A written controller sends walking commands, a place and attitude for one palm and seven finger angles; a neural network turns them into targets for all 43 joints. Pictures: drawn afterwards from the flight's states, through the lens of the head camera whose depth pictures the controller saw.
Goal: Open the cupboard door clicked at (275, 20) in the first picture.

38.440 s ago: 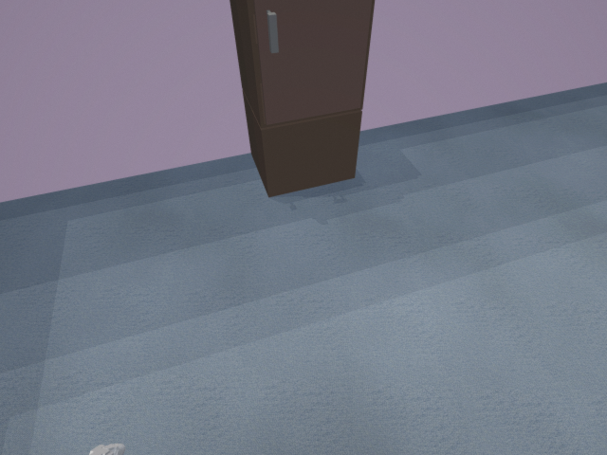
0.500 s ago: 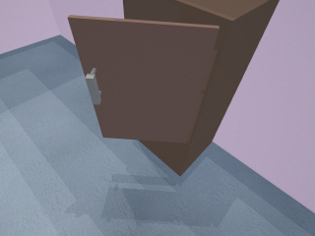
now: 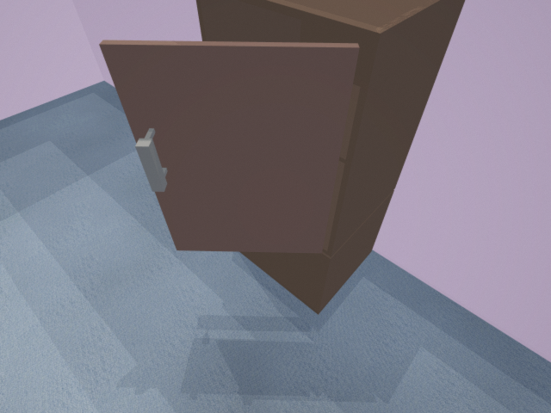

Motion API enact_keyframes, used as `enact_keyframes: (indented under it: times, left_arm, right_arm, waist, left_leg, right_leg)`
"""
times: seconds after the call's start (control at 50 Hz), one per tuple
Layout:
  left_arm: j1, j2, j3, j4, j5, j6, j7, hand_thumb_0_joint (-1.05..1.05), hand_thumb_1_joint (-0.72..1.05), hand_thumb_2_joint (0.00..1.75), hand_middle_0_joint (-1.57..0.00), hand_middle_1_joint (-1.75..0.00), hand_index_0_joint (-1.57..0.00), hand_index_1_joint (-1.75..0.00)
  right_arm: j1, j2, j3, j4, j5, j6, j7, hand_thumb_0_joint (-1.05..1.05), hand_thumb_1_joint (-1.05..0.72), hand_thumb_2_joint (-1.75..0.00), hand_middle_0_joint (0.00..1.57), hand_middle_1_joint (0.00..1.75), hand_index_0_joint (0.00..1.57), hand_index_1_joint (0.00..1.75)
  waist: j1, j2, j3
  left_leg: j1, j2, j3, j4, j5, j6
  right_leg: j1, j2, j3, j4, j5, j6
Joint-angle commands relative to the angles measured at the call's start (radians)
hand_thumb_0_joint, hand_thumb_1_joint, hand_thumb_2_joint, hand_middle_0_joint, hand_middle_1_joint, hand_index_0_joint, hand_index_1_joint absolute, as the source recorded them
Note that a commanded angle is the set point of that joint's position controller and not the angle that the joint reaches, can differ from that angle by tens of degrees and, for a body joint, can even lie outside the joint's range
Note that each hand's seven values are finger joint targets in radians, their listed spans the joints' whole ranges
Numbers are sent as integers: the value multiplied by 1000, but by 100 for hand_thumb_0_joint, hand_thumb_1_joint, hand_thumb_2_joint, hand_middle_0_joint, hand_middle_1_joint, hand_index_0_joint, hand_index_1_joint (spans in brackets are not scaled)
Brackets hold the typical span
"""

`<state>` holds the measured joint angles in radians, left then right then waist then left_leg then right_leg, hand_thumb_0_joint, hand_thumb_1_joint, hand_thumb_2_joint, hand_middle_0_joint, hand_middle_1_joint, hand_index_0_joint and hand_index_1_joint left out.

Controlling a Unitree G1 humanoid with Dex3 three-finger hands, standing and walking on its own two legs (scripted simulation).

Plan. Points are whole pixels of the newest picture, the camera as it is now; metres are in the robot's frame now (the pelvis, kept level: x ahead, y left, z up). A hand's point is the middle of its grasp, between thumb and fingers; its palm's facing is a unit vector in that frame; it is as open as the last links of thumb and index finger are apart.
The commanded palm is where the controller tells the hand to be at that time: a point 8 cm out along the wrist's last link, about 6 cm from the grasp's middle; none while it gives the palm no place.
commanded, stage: look again from close up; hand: left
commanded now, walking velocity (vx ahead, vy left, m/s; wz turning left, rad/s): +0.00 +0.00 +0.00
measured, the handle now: (155, 159) +0.58 +0.28 +0.03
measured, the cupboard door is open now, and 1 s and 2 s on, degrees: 41 41 41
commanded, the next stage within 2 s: shuffle to correct the standing spot in 0.30 s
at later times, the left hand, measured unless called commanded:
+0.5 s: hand out of the picture -0.01 +0.21 -0.16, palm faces +0.01 -0.96 -0.27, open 7.4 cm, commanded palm none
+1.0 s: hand out of the picture -0.04 +0.21 -0.18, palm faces +0.08 -0.99 -0.12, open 7.4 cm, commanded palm none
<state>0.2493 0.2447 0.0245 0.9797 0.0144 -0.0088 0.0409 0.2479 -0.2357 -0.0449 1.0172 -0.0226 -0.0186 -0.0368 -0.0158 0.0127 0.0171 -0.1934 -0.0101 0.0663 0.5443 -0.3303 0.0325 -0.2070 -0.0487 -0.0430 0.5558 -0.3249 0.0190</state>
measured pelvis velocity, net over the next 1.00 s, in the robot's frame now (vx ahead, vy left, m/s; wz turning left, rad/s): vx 0.00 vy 0.06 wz -0.01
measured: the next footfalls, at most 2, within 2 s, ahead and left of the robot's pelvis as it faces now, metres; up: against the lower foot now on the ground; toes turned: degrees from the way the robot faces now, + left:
right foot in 1.98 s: +0.08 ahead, -0.06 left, +0.00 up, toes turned -1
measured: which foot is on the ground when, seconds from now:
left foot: down 0.00-1.00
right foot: down 0.00-1.00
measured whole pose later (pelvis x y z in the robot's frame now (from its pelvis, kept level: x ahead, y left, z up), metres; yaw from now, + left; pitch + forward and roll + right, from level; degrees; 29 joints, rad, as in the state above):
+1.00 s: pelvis +0.00 +0.06 +0.00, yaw -1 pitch -1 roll -2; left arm 0.40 0.10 0.04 1.06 0.02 -0.02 0.04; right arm 0.42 -0.10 -0.02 1.13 -0.02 0.01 -0.01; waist 0.00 0.00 0.02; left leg -0.27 -0.02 0.10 0.67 -0.40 0.05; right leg -0.19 -0.07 -0.09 0.54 -0.32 0.04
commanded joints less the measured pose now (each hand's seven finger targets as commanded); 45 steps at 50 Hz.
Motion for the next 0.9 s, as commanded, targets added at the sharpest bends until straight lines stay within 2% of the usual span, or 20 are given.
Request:
enact_keyframes:
  times: [0.0, 0.12, 0.18, 0.3, 0.38, 0.42, 0.44, 0.5, 0.56, 0.62, 0.68, 0.7, 0.72, 0.74, 0.76, 0.8, 0.82, 0.84, 0.86, 0.88]
  left_arm:
    - [-4, 175, 27, -73, 2, -20, -2, 0, 90, 90, -20, -30, -20, -30]
    - [-72, 221, 17, -68, 3, -23, -15, 0, 90, 90, -20, -30, -20, -30]
    - [-83, 229, 11, -59, 3, -23, -19, 0, 90, 90, -20, -30, -20, -30]
    - [-74, 226, 2, -31, 2, -20, -22, 0, 90, 90, -20, -30, -20, -30]
    - [-47, 208, -2, -6, 2, -18, -20, 0, 90, 90, -20, -30, -20, -30]
    - [-11, 172, -8, 13, 2, -13, -17, 0, 90, 90, -20, -30, -20, -30]
    - [12, 152, -10, 20, 4, -7, -15, 0, 90, 90, -20, -30, -20, -30]
    - [58, 138, 0, 28, 6, 5, -10, 0, 90, 90, -20, -30, -20, -30]
    - [75, 137, 18, 21, 6, 12, -6, 0, 90, 90, -20, -30, -20, -30]
    - [98, 101, 25, 22, 6, 14, -7, 0, 90, 90, -20, -30, -20, -30]
    - [135, 23, 22, 21, 18, 16, -9, 0, 90, 90, -20, -30, -20, -30]
    - [152, -15, 17, 28, 21, 12, -12, 0, 90, 90, -20, -30, -20, -30]
    - [162, -44, 10, 35, 23, 9, -15, 0, 90, 90, -20, -30, -20, -30]
    - [173, -55, 7, 38, 21, 5, -17, 0, 90, 90, -20, -30, -20, -30]
    - [168, -67, 6, 38, 18, 2, -17, 0, 90, 90, -20, -30, -20, -30]
    - [189, -84, 6, 45, 12, -9, -15, 0, 90, 90, -20, -30, -20, -30]
    - [229, -86, 9, 62, 10, -13, -12, 0, 90, 90, -20, -30, -20, -30]
    - [261, -69, 15, 76, 10, -18, -7, 0, 90, 90, -20, -30, -20, -30]
    - [301, -44, 23, 90, 8, -21, -2, 0, 90, 90, -20, -30, -20, -30]
    - [320, 2, 35, 98, 6, -22, 2, 0, 90, 90, -20, -30, -20, -30]
  right_arm:
    - [-58, -170, -24, -84, 4, -7, 7, 0, -90, -90, 20, 30, 20, 30]
    - [-125, -213, -11, -78, 2, -5, 24, 0, -90, -90, 20, 30, 20, 30]
    - [-134, -219, -4, -70, 2, -6, 29, 0, -90, -90, 20, 30, 20, 30]
    - [-121, -219, 7, -43, 4, -4, 34, 0, -90, -90, 20, 30, 20, 30]
    - [-90, -202, 10, -13, 6, -1, 34, 0, -90, -90, 20, 30, 20, 30]
    - [-53, -162, 18, 12, 4, 8, 35, 0, -90, -90, 20, 30, 20, 30]
    - [-24, -132, 23, 22, 2, 16, 36, 0, -90, -90, 20, 30, 20, 30]
    - [44, -98, 23, 47, 0, 32, 37, 0, -90, -90, 20, 30, 20, 30]
    - [117, -70, 16, 59, 0, 34, 36, 0, -90, -90, 20, 30, 20, 30]
    - [178, -42, 14, 66, 1, 28, 33, 0, -90, -90, 20, 30, 20, 30]
    - [204, -71, 4, 58, -1, 21, 26, 0, -90, -90, 20, 30, 20, 30]
    - [206, -79, 0, 60, 2, 16, 22, 0, -90, -90, 20, 30, 20, 30]
    - [202, -81, -2, 60, 5, 10, 18, 0, -90, -90, 20, 30, 20, 30]
    - [199, -68, 0, 61, 8, 4, 16, 0, -90, -90, 20, 30, 20, 30]
    - [205, -58, 2, 62, 8, 0, 14, 0, -90, -90, 20, 30, 20, 30]
    - [212, -33, 11, 74, 9, -4, 10, 0, -90, -90, 20, 30, 20, 30]
    - [207, -22, 14, 75, 13, -5, 8, 0, -90, -90, 20, 30, 20, 30]
    - [201, 0, 16, 71, 17, -9, 7, 0, -90, -90, 20, 30, 20, 30]
    - [187, 20, 20, 59, 18, -11, 9, 0, -90, -90, 20, 30, 20, 30]
    - [182, 45, 22, 47, 16, -12, 13, 0, -90, -90, 20, 30, 20, 30]
  waist:
    - [6, -54, 1]
    - [6, -52, 23]
    - [7, -27, 21]
    - [10, -27, 29]
    - [9, -43, 39]
    - [13, -38, 48]
    - [13, -61, 55]
    - [13, -102, 84]
    - [1, -120, 99]
    - [-2, -58, 107]
    - [9, 73, 162]
    - [15, 109, 161]
    - [23, 126, 153]
    - [31, 105, 130]
    - [28, 92, 125]
    - [36, 68, 109]
    - [50, 45, 91]
    - [59, 15, 93]
    - [70, -45, 111]
    - [69, -145, 120]
  left_leg:
    - [-20, 107, -99, -93, 315, 15]
    - [-4, 107, -106, -164, 168, 8]
    - [2, 105, -106, -187, 136, 4]
    - [-18, 101, -113, -222, 78, -3]
    - [-25, 99, -112, -229, 52, -7]
    - [-41, 84, -94, -218, 8, -13]
    - [-48, 75, -83, -204, -21, -15]
    - [-80, 46, -48, -134, -79, -20]
    - [-68, 30, -23, -58, -74, -17]
    - [-62, 43, -49, -122, -105, -3]
    - [-164, 144, -200, -303, -320, 45]
    - [-179, 190, -271, -365, -365, 74]
    - [-166, 220, -311, -388, -349, 100]
    - [-133, 232, -316, -382, -290, 120]
    - [-118, 232, -295, -371, -234, 127]
    - [-78, 206, -234, -298, -74, 121]
    - [-104, 180, -192, -241, -21, 104]
    - [-178, 139, -147, -179, 29, 79]
    - [-262, 83, -80, -98, 15, 46]
    - [-347, 24, -16, 0, -64, 11]
  right_leg:
    - [17, -76, 102, -89, 378, -73]
    - [-13, -81, 133, -201, 155, -60]
    - [-14, -82, 136, -236, 95, -56]
    - [-9, -83, 134, -274, 30, -46]
    - [-14, -82, 132, -292, -6, -42]
    - [-19, -91, 143, -309, -74, -39]
    - [-27, -93, 144, -319, -127, -37]
    - [-74, -128, 194, -352, -282, -56]
    - [-123, -161, 222, -358, -320, -85]
    - [-142, -125, 163, -265, -280, -85]
    - [-116, -19, 23, -79, -192, -51]
    - [-92, 8, -32, 14, -97, -43]
    - [-92, 17, -53, 79, -40, -43]
    - [-100, 6, -51, 108, -36, -47]
    - [-99, -2, -50, 111, -64, -50]
    - [-50, -8, -51, -1, -40, -55]
    - [25, -22, -36, -70, 18, -62]
    - [104, -64, 23, -109, 46, -82]
    - [160, -143, 127, -165, 19, -121]
    - [194, -237, 260, -222, -49, -174]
